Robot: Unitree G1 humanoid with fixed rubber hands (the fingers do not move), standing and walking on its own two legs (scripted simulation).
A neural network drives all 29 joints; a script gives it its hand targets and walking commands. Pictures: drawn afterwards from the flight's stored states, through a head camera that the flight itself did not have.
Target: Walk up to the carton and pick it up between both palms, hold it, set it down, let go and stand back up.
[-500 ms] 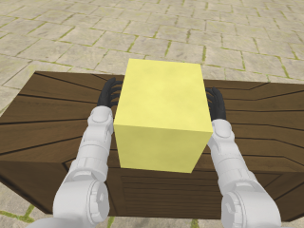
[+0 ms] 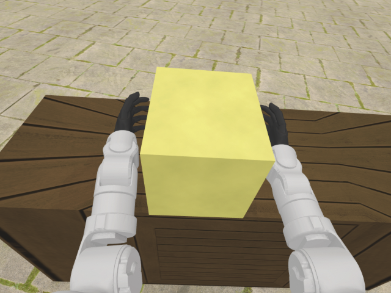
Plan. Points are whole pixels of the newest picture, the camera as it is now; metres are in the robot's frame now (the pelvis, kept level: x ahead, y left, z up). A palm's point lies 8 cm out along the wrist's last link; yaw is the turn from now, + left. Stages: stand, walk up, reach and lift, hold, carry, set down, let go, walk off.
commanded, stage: reach and lift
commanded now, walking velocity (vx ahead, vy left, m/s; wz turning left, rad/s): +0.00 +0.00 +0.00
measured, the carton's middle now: (200, 143) +0.40 -0.03 +0.09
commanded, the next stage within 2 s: hold in 1.54 s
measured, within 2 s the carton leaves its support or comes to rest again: neither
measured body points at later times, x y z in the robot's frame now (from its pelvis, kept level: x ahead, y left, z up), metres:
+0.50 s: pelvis -0.01 +0.00 +0.00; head -0.04 +0.03 +0.45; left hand +0.38 +0.13 +0.17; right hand +0.37 -0.18 +0.17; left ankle +0.00 +0.12 -0.75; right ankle +0.01 -0.13 -0.75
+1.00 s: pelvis -0.01 +0.00 +0.00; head -0.05 +0.02 +0.45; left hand +0.38 +0.13 +0.20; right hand +0.37 -0.18 +0.19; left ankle +0.00 +0.12 -0.75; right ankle +0.01 -0.13 -0.75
